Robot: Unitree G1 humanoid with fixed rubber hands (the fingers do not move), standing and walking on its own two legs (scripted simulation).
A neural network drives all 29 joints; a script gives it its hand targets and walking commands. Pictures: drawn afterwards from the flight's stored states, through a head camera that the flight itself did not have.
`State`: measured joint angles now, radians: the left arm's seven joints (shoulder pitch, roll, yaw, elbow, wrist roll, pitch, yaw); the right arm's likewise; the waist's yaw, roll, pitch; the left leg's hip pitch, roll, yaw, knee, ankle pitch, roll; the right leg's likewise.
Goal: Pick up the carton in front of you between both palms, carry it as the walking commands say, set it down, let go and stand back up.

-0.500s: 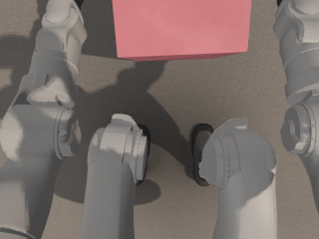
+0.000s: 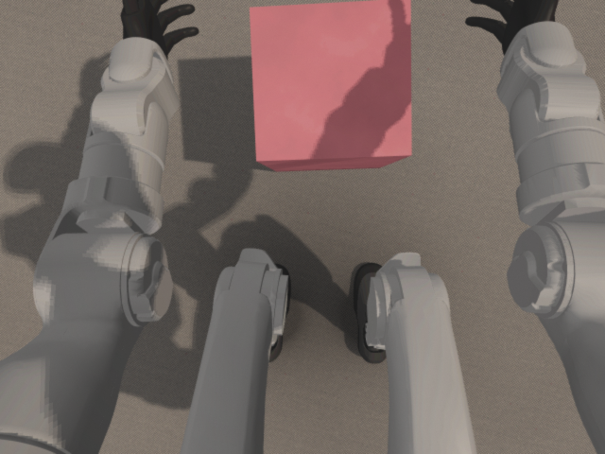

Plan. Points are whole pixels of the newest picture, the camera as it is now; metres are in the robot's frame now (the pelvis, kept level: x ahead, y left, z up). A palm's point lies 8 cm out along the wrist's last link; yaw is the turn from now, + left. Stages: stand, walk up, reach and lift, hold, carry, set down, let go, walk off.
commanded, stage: set down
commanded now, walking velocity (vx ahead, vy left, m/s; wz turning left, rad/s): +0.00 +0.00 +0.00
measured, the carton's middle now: (328, 104) +0.54 +0.00 -0.34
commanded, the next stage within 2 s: let go in 0.52 s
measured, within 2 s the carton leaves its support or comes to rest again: neither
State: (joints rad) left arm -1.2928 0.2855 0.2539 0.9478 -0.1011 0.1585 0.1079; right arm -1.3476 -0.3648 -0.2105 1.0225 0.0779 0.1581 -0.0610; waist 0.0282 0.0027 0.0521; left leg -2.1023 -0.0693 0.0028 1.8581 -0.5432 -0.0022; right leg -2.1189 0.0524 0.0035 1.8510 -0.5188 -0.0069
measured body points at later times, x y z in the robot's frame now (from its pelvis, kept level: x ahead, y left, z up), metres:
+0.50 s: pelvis +0.03 +0.00 +0.14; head +0.34 -0.01 +0.47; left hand +0.55 +0.20 +0.04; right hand +0.57 -0.20 +0.04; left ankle +0.10 +0.11 -0.43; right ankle +0.10 -0.11 -0.43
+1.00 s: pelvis +0.09 +0.00 +0.26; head +0.31 -0.01 +0.65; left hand +0.44 +0.22 +0.14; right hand +0.45 -0.23 +0.14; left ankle +0.10 +0.11 -0.43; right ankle +0.10 -0.11 -0.43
